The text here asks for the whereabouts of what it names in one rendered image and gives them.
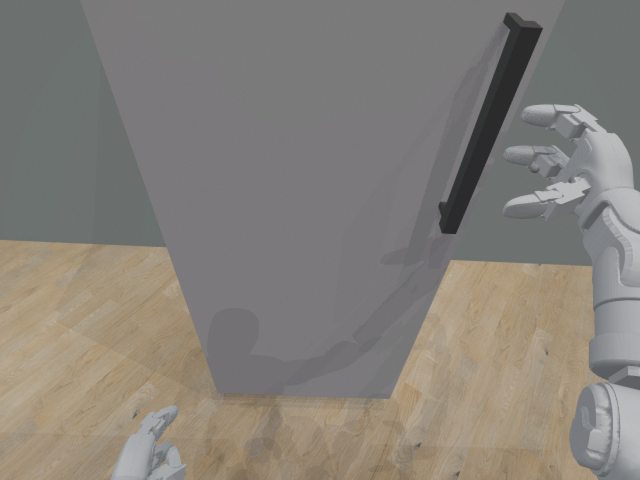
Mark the right robot upper arm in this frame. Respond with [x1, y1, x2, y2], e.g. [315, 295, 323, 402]
[569, 382, 640, 480]

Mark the robot right forearm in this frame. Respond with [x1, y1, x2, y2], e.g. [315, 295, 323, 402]
[578, 188, 640, 390]

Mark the handle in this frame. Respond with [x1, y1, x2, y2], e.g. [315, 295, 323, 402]
[438, 12, 543, 234]

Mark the right robot hand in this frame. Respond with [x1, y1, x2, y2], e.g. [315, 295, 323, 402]
[503, 104, 634, 222]

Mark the left robot hand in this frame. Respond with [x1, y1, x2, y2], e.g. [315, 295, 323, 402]
[110, 405, 186, 480]

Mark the fridge door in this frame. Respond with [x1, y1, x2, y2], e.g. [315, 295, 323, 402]
[80, 0, 565, 399]

